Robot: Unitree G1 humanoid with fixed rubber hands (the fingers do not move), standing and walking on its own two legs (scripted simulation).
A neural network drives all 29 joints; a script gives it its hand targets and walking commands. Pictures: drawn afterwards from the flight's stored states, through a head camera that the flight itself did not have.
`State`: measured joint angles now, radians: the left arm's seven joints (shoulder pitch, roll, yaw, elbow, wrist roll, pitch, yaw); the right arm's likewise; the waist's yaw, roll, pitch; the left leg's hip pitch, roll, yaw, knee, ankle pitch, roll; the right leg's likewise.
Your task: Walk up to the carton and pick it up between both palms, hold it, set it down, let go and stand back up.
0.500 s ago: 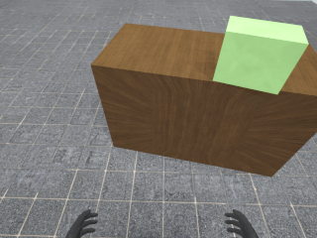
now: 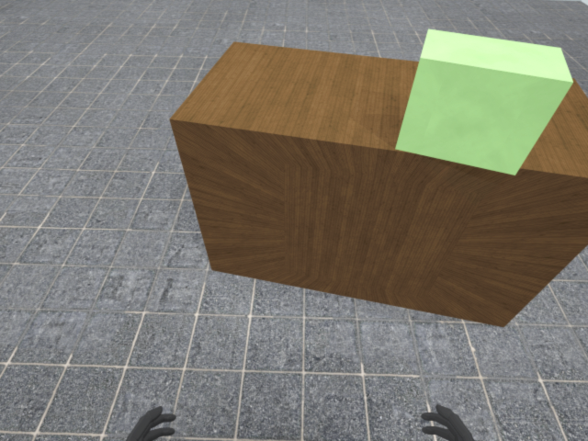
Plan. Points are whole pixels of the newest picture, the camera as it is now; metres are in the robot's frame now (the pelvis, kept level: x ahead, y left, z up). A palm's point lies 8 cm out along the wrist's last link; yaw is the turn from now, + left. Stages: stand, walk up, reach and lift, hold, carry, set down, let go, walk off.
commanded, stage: stand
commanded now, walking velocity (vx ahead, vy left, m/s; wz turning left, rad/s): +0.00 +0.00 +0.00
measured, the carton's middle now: (471, 102) +0.79 -0.40 +0.06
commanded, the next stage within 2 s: walk up in 1.00 s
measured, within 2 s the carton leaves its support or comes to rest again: neither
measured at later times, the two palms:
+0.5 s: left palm out of the picture +0.12 +0.23 -0.10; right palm out of the picture +0.12 -0.23 -0.10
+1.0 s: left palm out of the picture +0.10 +0.22 -0.10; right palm out of the picture +0.10 -0.25 -0.11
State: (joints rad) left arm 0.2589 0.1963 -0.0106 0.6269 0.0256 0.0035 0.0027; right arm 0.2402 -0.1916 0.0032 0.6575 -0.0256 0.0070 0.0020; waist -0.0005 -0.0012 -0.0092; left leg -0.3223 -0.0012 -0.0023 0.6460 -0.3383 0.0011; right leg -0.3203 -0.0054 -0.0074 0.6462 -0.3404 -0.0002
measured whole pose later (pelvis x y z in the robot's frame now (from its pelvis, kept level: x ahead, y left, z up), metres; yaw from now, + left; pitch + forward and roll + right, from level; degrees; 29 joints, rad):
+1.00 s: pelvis +0.00 -0.01 +0.01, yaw +0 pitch +0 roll +1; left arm 0.28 0.19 0.00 0.70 0.02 0.00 0.02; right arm 0.24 -0.19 -0.02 0.77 -0.02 0.01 -0.01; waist 0.00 0.00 -0.01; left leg -0.27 0.01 -0.01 0.57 -0.30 -0.02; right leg -0.28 0.00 -0.01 0.59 -0.32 -0.02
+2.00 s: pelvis +0.23 -0.12 +0.01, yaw -18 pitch -2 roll +0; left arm 0.40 0.30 0.01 0.74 0.07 -0.01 -0.04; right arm 0.46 -0.23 -0.01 0.71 -0.03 -0.08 -0.02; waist -0.01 -0.05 0.03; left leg -0.24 0.02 0.09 0.56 -0.28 0.03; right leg -0.51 -0.01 0.03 1.10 -0.38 0.03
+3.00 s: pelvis +0.44 -0.24 +0.01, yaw -18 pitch -1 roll +0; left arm 0.24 0.27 -0.05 0.90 0.00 0.00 0.01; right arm 0.22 -0.26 0.03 0.89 0.00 -0.01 0.00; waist 0.00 0.00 0.02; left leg -0.29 0.02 0.02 0.52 -0.20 0.01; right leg -0.18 -0.02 -0.08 0.51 -0.31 -0.01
